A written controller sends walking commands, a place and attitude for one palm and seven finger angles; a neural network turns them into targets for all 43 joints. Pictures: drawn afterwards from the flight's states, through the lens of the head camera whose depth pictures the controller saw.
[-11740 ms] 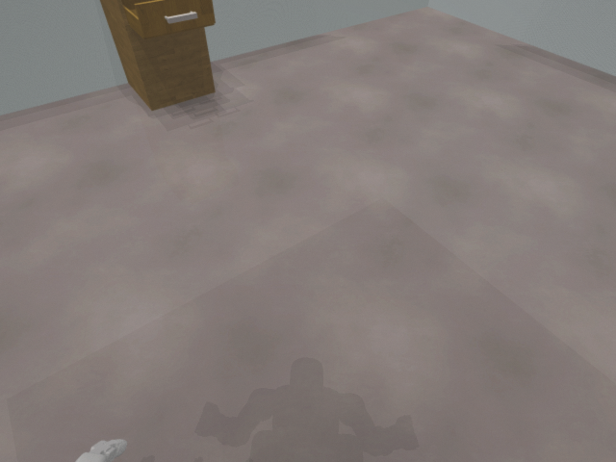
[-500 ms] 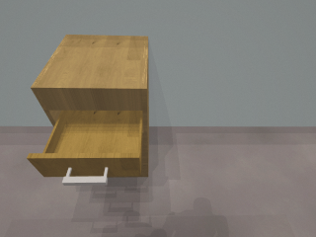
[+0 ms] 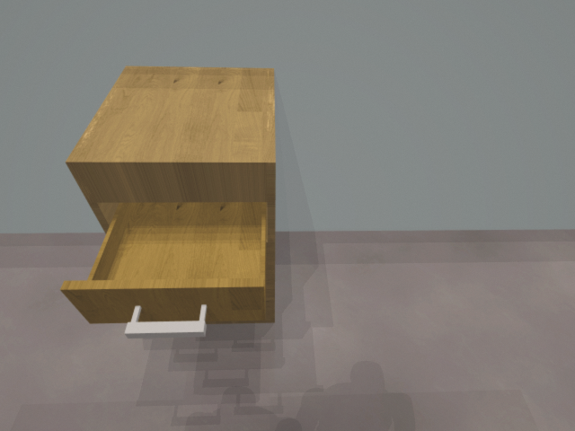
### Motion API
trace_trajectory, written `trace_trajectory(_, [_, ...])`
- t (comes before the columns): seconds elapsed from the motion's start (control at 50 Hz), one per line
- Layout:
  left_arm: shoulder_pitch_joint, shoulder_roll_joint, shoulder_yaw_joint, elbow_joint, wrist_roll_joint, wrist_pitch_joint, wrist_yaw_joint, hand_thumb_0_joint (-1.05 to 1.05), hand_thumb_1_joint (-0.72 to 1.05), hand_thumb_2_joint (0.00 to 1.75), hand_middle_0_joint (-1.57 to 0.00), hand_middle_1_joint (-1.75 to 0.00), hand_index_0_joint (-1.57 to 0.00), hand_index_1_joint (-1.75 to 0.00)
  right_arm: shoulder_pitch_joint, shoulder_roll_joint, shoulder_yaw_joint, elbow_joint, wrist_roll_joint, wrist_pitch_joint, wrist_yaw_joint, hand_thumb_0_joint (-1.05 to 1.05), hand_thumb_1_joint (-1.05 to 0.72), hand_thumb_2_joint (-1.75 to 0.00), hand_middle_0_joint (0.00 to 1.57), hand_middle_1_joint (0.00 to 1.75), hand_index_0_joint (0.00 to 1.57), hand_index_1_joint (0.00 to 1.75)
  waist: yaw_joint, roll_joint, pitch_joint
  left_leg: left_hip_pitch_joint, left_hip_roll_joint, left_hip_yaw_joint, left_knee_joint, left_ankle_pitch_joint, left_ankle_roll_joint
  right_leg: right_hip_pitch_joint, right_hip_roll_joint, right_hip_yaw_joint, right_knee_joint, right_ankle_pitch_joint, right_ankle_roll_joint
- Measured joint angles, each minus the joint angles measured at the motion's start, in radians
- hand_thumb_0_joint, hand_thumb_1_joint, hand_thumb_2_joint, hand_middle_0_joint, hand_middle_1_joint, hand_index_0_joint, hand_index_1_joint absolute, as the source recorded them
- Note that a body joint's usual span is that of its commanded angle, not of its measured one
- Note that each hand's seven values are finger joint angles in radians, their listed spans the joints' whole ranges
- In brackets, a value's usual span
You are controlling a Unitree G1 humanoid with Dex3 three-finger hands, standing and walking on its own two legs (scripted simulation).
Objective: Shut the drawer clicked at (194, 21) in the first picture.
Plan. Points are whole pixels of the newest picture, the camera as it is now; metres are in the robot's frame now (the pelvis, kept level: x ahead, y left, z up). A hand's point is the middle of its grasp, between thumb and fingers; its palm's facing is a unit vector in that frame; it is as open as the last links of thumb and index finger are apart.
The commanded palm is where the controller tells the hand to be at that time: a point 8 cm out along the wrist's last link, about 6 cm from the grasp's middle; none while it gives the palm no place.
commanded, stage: look again from close up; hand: left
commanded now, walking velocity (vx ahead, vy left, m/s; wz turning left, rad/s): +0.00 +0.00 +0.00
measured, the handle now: (168, 319) +0.36 +0.26 -0.20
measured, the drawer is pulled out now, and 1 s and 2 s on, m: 0.23 0.23 0.23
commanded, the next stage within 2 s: shuffle to correct the standing spot in 0.50 s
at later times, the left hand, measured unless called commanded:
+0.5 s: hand out of the picture -0.01 +0.16 -0.18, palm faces +0.02 -0.99 -0.16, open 7.4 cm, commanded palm none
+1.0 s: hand out of the picture -0.01 +0.17 -0.18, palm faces +0.03 -0.98 -0.18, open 7.4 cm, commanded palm none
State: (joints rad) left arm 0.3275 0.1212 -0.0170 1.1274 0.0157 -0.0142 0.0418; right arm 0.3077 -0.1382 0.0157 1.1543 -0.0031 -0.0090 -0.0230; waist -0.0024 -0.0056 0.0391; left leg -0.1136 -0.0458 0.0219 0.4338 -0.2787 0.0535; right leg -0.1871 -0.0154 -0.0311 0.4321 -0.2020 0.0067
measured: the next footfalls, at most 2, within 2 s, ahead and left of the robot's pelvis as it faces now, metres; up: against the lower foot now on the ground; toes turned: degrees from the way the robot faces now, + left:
none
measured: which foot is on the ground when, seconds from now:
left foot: down 0.00-1.00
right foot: down 0.00-1.00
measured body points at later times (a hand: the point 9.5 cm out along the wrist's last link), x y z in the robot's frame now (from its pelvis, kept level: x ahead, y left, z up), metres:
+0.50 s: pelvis +0.01 +0.01 +0.00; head +0.01 +0.01 +0.45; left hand -0.01 +0.21 -0.16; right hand -0.02 -0.21 -0.16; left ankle -0.02 +0.08 -0.74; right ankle +0.02 -0.12 -0.74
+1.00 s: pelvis -0.01 +0.00 -0.01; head -0.02 +0.01 +0.44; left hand -0.01 +0.22 -0.17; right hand +0.01 -0.22 -0.16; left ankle -0.03 +0.08 -0.74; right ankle +0.02 -0.12 -0.74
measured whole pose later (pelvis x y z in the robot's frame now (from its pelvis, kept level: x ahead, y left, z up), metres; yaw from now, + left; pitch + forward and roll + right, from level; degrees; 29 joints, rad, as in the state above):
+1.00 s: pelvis -0.01 +0.00 -0.01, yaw +1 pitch -3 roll -1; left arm 0.30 0.14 -0.02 1.09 0.02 -0.01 0.04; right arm 0.29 -0.16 0.01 1.06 -0.01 -0.01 -0.02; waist -0.01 0.00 0.02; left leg -0.17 -0.06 0.01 0.53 -0.31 0.06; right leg -0.24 -0.03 -0.04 0.52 -0.23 0.01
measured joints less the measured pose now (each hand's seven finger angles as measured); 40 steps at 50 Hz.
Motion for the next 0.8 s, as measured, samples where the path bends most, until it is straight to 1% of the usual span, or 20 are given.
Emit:
trace_trajectory(0.3, [0.003, -0.010, 0.003, 0.002, 0.002, -0.001, 0.005, 0.00, 0.91, 0.90, -0.20, -0.30, -0.20, -0.30, 0.002, 0.009, 0.001, -0.001, 0.001, -0.007, -0.005, 0.00, -0.91, -0.90, 0.20, 0.30, 0.20, 0.30, -0.001, 0.003, -0.004, 0.009, -0.008, 0.011, -0.011, -0.002, 0.009, -0.001, -0.006, 0.013, 0.004, -0.006, 0.009])
trace_trajectory(0.64, [0.002, -0.014, 0.008, 0.002, 0.002, 0.000, 0.006, 0.00, 0.91, 0.90, -0.20, -0.30, -0.20, -0.30, 0.014, 0.010, 0.001, 0.003, 0.001, -0.007, -0.009, 0.00, -0.91, -0.90, 0.20, 0.30, 0.20, 0.30, -0.003, 0.004, -0.005, 0.020, -0.004, 0.015, -0.016, -0.008, 0.005, 0.004, -0.003, 0.016, 0.009, -0.016, 0.005])
trace_trajectory(0.74, [-0.003, -0.014, 0.013, -0.007, 0.001, 0.005, 0.005, 0.00, 0.91, 0.90, -0.20, -0.30, -0.20, -0.30, 0.016, 0.010, 0.000, -0.003, 0.001, -0.001, -0.008, 0.00, -0.91, -0.90, 0.20, 0.30, 0.20, 0.30, -0.006, 0.003, 0.001, 0.004, -0.004, 0.006, 0.006, -0.016, 0.003, -0.008, -0.004, 0.006, 0.028, -0.026, 0.003])
trace_trajectory(0.8, [-0.015, -0.006, 0.005, -0.018, 0.003, -0.016, 0.012, 0.00, 0.91, 0.90, -0.20, -0.30, -0.20, -0.30, 0.002, 0.003, 0.002, -0.044, 0.003, 0.000, -0.002, 0.00, -0.91, -0.90, 0.20, 0.30, 0.20, 0.30, -0.009, 0.008, 0.020, -0.047, 0.002, -0.002, 0.071, -0.037, -0.002, -0.041, 0.000, -0.004, 0.060, -0.031, 0.000])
